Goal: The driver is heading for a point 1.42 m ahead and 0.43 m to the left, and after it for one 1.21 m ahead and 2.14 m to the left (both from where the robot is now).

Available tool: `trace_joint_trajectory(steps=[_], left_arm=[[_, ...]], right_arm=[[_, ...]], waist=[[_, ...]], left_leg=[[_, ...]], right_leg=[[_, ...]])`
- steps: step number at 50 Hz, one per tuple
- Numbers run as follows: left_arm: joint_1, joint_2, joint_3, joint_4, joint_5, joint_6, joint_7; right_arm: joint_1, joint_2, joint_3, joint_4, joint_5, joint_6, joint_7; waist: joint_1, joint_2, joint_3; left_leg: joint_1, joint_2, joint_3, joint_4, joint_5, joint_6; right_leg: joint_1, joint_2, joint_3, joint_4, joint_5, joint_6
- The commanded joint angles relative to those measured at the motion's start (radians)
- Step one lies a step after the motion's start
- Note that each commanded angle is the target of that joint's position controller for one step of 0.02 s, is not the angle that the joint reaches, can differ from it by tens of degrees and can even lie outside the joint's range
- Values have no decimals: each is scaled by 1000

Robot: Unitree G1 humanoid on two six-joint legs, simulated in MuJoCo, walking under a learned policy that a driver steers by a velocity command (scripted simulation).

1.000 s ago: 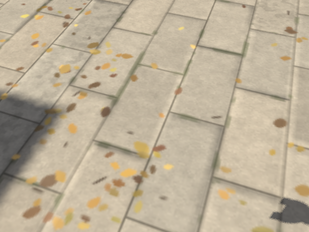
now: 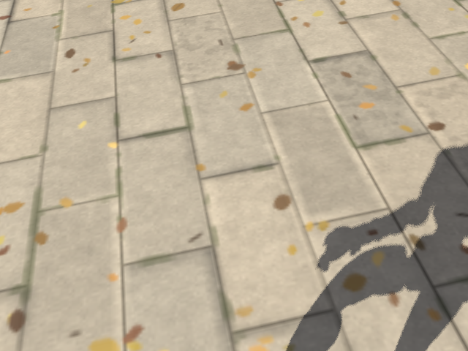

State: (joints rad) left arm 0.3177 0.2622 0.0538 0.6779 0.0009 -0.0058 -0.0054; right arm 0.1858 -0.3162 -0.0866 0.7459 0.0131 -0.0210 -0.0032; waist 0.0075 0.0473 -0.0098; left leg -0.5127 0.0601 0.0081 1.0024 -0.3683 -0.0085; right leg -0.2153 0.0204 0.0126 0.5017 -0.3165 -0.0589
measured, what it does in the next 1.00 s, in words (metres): walks ahead: left foot, then right foot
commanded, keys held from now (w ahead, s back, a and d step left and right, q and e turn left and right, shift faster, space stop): w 0.42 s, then s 0.02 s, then s+q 0.38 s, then w+q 0.18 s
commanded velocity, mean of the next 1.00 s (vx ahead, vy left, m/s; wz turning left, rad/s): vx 0.22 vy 0.00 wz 0.13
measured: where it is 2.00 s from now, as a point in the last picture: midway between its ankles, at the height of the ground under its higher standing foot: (169, 302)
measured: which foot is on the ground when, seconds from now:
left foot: up 0.00-0.38, down 0.40-0.88, up 0.90-1.00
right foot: down 0.00-0.40, up 0.42-0.86, down 0.88-1.00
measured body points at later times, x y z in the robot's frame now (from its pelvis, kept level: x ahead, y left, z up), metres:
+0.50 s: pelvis +0.23 +0.04 -0.01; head +0.27 +0.05 +0.44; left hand +0.25 +0.32 -0.14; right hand +0.42 -0.22 -0.10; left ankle +0.32 +0.13 -0.74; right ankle +0.05 -0.09 -0.65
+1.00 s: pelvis +0.35 +0.01 +0.00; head +0.38 -0.01 +0.45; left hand +0.43 +0.31 -0.09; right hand +0.55 -0.25 -0.12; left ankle +0.30 +0.13 -0.68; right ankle +0.42 -0.09 -0.74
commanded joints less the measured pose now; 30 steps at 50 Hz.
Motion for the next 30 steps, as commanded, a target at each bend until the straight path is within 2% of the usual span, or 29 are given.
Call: trace_joint_trajectory(steps=[1, 3, 5, 10, 14, 16, 17, 18, 19, 20, 21, 22, 23, 24, 25, 26, 27, 29, 30], left_arm=[[2, 151, 32, -49, 4, -43, 16], [37, 147, 32, -32, 3, -54, 20], [62, 148, 33, -14, 0, -58, 22], [118, 169, 39, 37, -7, -57, 22], [163, 174, 42, 78, -15, -48, 22], [161, 182, 46, 90, -20, -44, 24], [154, 191, 49, 93, -21, -42, 26], [142, 203, 51, 93, -19, -40, 27], [127, 206, 51, 92, -19, -35, 29], [124, 190, 42, 88, -12, -33, 32], [204, 103, 14, 60, 3, -42, 26], [250, 46, -5, 78, -4, -59, 25], [137, 156, 23, 65, -23, -71, 21], [68, 174, 27, 44, -26, -77, 20], [29, 166, 26, 44, -5, -80, 24], [23, 154, 29, 43, 9, -76, 27], [44, 133, 26, 43, 10, -68, 29], [70, 99, 21, 41, 7, -44, 42], [58, 97, 21, 32, 8, -35, 49]], right_arm=[[-106, -100, -27, -75, -11, -48, 8], [-109, -73, -20, -63, -7, -53, 14], [-130, -55, -12, -62, -7, -55, 17], [-235, -30, 7, -91, 4, -63, 38], [-305, -22, 21, -122, 10, -78, 62], [-295, -33, 21, -127, 10, -85, 71], [-270, -46, 17, -123, 9, -87, 71], [-221, -68, 7, -113, 5, -87, 66], [-109, -99, -10, -84, 2, -85, 57], [57, -143, -28, -42, -1, -83, 45], [220, -233, -48, -19, -24, -80, 34], [255, -211, -38, 7, -21, -80, 42], [183, -142, -13, -2, -8, -78, 39], [84, -120, -3, -15, -9, -73, 35], [22, -88, 7, -23, -11, -67, 33], [-14, -64, 17, -28, -18, -66, 33], [-27, -61, 19, -26, -25, -68, 31], [-46, -105, 5, -21, -22, -67, 27], [-49, -128, -3, -18, -21, -61, 23]], waist=[[20, -192, 74], [26, -155, 53], [35, -147, 53], [78, -152, 108], [96, -140, 150], [76, -151, 142], [58, -162, 122], [27, -179, 76], [-38, -181, -7], [-115, -166, -127], [-125, 18, -322], [-102, 219, -433], [-114, 142, -286], [-79, 89, -156], [-50, 5, -89], [-17, -9, -54], [10, 7, -61], [38, 27, -68], [41, 32, -71]], left_leg=[[-297, 36, -48, 7, 188, -5], [-292, 28, -39, -58, 284, -18], [-279, 20, -36, -148, 345, -29], [-230, 5, -20, -350, 431, -36], [-215, -9, -5, -444, 393, 0], [-165, -20, 2, -482, 347, 30], [-109, -36, 14, -491, 320, 47], [-17, -67, 38, -492, 289, 67], [150, -102, 69, -508, 294, 97], [423, -73, 40, -487, 327, 138], [857, 195, -329, -463, 259, 270], [969, 351, -717, -631, 215, 358], [847, 308, -630, -663, 343, 316], [688, 277, -457, -650, 607, 295], [551, 227, -332, -639, 860, 280], [447, 189, -262, -658, 978, 268], [384, 166, -228, -680, 1017, 266], [314, 152, -184, -695, 1085, 284], [297, 146, -173, -695, 1105, 287]], right_leg=[[171, -241, 338, -359, -65, -142], [214, -229, 272, -363, 79, -136], [228, -217, 222, -367, 146, -128], [213, -228, 169, -377, 203, -134], [255, -261, 161, -347, 275, -140], [281, -277, 160, -313, 368, -126], [292, -278, 155, -282, 474, -115], [301, -268, 141, -215, 676, -104], [288, -236, 106, -78, 882, -83], [174, -191, 73, 123, 900, -50], [-178, -87, 44, 504, 531, 11], [-368, 75, 131, 744, -270, 52], [-443, 21, 164, 836, -269, 57], [-448, -27, 110, 823, -204, 64], [-409, -61, 78, 775, -161, 78], [-363, -81, 69, 720, -130, 90], [-298, -89, 73, 680, -101, 101], [-254, -71, 56, 594, -78, 128], [-254, -57, 51, 542, -62, 137]])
